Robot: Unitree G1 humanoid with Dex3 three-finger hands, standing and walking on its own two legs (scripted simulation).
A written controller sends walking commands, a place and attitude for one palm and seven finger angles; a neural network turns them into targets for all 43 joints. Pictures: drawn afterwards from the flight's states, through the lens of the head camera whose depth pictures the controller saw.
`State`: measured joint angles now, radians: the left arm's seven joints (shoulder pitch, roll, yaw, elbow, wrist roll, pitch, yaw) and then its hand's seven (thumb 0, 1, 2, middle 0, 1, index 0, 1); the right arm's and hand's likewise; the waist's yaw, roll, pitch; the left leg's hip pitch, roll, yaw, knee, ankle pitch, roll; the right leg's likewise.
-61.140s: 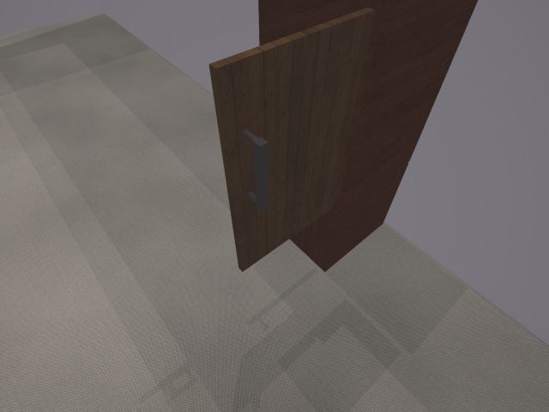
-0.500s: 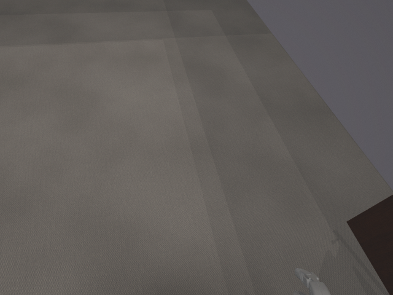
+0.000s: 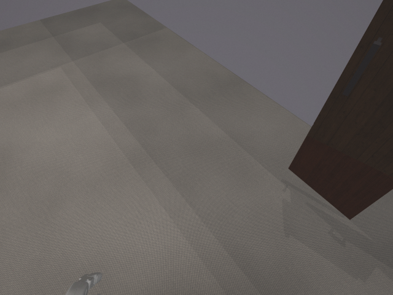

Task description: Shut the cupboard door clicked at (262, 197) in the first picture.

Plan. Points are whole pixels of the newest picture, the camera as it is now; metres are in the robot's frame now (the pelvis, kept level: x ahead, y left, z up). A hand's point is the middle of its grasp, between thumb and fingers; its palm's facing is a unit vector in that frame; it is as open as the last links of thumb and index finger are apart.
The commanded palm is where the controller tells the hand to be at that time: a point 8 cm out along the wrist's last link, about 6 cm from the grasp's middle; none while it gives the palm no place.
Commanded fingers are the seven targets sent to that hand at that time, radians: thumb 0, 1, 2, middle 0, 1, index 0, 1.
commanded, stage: turn to face it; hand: left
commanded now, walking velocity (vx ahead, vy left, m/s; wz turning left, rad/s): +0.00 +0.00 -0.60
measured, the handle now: (361, 68) +0.74 -0.49 +0.04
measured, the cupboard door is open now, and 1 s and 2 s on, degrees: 14 14 14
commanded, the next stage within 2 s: take the last steps up to it in 0.96 s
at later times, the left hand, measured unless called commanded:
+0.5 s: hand out of the picture +0.11 +0.16 -0.16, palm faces -0.19 -0.96 -0.22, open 7.4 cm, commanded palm none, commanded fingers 0.00 0.90 0.90 -0.20 -0.30 -0.20 -0.30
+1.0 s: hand (152, 249) +0.24 +0.12 -0.15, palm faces -0.51 -0.83 -0.24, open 7.4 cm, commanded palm none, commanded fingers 0.00 0.90 0.90 -0.20 -0.30 -0.20 -0.30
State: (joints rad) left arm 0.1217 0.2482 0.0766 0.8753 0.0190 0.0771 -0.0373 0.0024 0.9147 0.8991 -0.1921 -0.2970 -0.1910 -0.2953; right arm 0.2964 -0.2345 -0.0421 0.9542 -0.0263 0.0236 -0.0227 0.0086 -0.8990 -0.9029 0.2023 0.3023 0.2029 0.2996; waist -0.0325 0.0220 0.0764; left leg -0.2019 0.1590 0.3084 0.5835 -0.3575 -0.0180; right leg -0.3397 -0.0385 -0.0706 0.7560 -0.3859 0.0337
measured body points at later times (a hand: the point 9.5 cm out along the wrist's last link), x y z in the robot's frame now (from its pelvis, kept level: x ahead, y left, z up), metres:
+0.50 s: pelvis +0.02 -0.02 +0.01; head +0.07 -0.03 +0.46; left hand +0.12 +0.21 -0.14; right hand +0.08 -0.30 -0.12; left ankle +0.05 +0.12 -0.69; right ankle -0.01 -0.11 -0.73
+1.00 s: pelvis +0.04 +0.00 +0.01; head +0.08 -0.02 +0.45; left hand +0.27 +0.17 -0.14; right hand -0.07 -0.23 -0.14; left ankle +0.06 +0.11 -0.73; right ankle -0.05 -0.10 -0.69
